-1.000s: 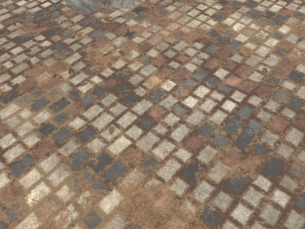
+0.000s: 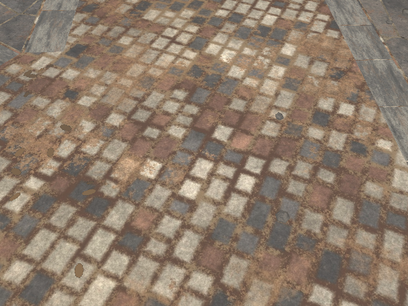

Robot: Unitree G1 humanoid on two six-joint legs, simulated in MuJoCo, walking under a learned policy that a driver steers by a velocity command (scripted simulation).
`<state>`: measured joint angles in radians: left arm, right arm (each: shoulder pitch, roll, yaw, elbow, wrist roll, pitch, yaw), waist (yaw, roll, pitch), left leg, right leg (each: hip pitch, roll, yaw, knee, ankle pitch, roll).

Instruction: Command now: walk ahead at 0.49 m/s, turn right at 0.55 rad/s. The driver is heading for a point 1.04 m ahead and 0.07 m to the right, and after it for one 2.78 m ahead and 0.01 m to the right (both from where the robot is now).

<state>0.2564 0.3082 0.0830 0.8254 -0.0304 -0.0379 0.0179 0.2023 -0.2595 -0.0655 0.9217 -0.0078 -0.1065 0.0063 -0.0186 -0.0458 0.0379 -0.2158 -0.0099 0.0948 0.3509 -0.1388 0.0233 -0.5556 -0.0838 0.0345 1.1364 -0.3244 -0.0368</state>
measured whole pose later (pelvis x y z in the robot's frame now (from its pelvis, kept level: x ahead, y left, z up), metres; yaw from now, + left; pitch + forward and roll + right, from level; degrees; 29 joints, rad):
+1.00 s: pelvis +0.54 -0.12 -0.02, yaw -1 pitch +1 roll +0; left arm 0.25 0.27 0.05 0.80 -0.02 -0.10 0.01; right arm 0.17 -0.29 -0.08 0.77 0.02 -0.07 0.04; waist -0.01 0.00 0.06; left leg -0.40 -0.11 0.03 0.53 -0.16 0.11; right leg -0.32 0.00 0.03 1.24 -0.42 -0.01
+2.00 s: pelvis +0.96 -0.10 -0.01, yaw +19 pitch +2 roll +0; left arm 0.19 0.30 0.05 0.83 -0.02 0.03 0.03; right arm 0.08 -0.22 -0.04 0.68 -0.02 0.00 -0.01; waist 0.03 -0.03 0.05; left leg -0.37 0.02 0.08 0.47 -0.13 0.03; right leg -0.46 -0.06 0.02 1.04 -0.53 0.09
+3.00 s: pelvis +0.99 -0.11 +0.00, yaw -8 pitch +0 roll +0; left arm 0.18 0.30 0.06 0.72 -0.01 0.04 0.03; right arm 0.15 -0.25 -0.04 0.82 0.00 0.01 -0.02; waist -0.01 -0.02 0.05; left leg -0.23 0.00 -0.04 0.47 -0.25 0.00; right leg -0.27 0.00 0.08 0.62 -0.36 0.09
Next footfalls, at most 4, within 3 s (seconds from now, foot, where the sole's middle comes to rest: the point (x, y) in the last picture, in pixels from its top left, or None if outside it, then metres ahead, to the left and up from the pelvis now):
0.32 right None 0.29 -0.19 -0.78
0.88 left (225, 256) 0.66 -0.07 -0.78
1.36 right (269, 189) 0.94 -0.26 -0.78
1.80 left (193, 171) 1.03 0.04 -0.78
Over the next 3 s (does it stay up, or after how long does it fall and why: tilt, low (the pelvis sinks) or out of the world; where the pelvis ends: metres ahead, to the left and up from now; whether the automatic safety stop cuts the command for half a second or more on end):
stays up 0.99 -0.11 0.00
